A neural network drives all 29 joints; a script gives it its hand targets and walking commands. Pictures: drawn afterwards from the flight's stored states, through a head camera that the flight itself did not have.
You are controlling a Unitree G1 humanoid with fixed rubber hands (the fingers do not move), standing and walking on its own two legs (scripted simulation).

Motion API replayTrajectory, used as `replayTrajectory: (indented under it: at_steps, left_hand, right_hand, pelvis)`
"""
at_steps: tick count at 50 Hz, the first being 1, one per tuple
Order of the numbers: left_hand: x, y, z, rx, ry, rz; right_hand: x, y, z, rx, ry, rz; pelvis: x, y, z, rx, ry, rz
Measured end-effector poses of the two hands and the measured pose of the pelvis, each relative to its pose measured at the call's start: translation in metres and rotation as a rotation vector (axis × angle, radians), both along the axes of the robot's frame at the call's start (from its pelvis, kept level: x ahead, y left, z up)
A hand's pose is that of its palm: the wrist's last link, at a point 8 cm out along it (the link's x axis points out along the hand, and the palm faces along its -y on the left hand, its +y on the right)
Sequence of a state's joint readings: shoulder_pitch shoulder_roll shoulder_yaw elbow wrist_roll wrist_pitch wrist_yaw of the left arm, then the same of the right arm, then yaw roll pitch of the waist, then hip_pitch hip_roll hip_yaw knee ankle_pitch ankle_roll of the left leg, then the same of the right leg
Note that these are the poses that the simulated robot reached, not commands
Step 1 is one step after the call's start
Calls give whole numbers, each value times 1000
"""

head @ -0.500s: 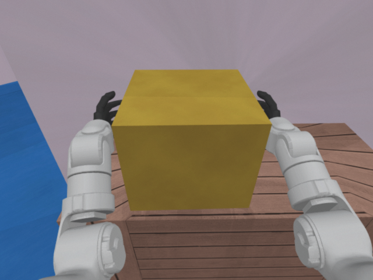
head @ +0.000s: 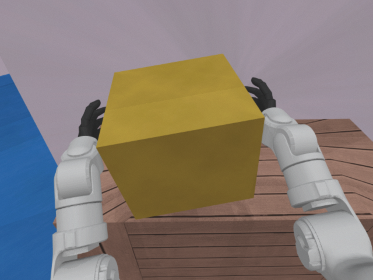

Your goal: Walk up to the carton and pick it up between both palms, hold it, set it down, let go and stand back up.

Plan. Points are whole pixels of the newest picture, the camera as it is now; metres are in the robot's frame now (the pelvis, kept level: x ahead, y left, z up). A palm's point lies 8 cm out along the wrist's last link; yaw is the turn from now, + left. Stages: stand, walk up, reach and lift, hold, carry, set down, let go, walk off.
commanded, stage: hold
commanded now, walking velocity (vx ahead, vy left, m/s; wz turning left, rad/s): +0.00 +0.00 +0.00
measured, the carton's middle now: (181, 132) +0.40 +0.02 +0.17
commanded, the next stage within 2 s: none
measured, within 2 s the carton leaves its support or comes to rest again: neither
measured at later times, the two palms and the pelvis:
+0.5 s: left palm (98, 130) +0.35 +0.18 +0.22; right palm (276, 126) +0.35 -0.17 +0.21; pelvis -0.02 +0.00 +0.00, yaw +0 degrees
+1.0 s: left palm (91, 139) +0.35 +0.20 +0.20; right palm (264, 115) +0.38 -0.15 +0.22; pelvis +0.00 +0.00 +0.00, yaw +0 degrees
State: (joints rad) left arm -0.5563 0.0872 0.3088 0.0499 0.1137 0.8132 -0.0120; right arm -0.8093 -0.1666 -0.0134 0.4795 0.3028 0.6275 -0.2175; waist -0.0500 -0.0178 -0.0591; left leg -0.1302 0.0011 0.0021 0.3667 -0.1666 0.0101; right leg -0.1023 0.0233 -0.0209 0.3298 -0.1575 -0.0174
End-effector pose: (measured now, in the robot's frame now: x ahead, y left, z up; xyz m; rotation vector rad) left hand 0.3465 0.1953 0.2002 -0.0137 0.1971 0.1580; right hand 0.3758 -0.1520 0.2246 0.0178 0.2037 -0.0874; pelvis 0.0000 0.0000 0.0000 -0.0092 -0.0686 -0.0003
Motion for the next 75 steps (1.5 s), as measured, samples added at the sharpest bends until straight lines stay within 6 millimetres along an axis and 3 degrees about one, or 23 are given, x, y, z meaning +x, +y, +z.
replayTrajectory:
  at_steps: [8, 13, 19, 24, 27, 37, 40, 45, 49, 55, 60, 64, 71, 75]
  left_hand:
    - [-14, -6, 47, -31, -125, 2]
    - [-6, -23, 64, 16, -81, -50]
    - [0, -26, 41, 39, 37, -69]
    - [4, -19, 19, 3, 55, -62]
    - [7, -17, 20, -16, 26, -49]
    - [19, -16, 51, -1, -64, -40]
    - [23, -15, 44, 13, -36, -46]
    - [20, -10, 13, 19, 33, -33]
    - [7, -1, -2, 2, 15, -8]
    - [-12, 2, 25, -25, -101, 27]
    - [-10, -11, 57, -20, -136, -11]
    - [-4, -22, 60, 30, -67, -49]
    - [1, -22, 24, 33, 60, -62]
    - [2, -17, 12, -4, 51, -50]
  right_hand:
    - [-22, -6, 40, -21, -125, -13]
    - [-31, -25, 33, 3, -78, -56]
    - [-31, -27, 0, -1, 37, -62]
    - [-26, -21, -15, -32, 54, -55]
    - [-21, -18, -12, -31, 27, -52]
    - [-7, -17, 14, -23, -61, -51]
    - [-2, -17, 7, -3, -33, -53]
    - [3, -11, -12, 17, 35, -37]
    - [3, -2, -8, 5, 14, -10]
    - [-9, 3, 26, 2, -102, 11]
    - [-23, -12, 43, -16, -138, -27]
    - [-28, -24, 27, 5, -67, -54]
    - [-27, -23, -11, -16, 56, -56]
    - [-24, -18, -17, -30, 48, -51]
  pelvis:
    - [-5, 0, 0, -1, -7, 0]
    - [-9, 0, 0, 0, -11, 0]
    - [-16, 0, -1, 0, -21, 0]
    - [-20, 0, -1, 0, -24, 0]
    - [-17, 0, -1, 0, -9, 0]
    - [4, 0, 0, 1, 25, 0]
    - [6, -1, 0, 1, 24, 0]
    - [5, -1, 0, 1, 13, 0]
    - [1, 0, 0, 1, 8, 0]
    - [-1, 0, 0, 0, 4, 0]
    - [-3, 0, 0, 0, 2, 0]
    - [-7, 0, 0, 1, -4, 0]
    - [-18, 0, -1, 0, -19, 0]
    - [-20, 0, -1, 0, -16, 0]
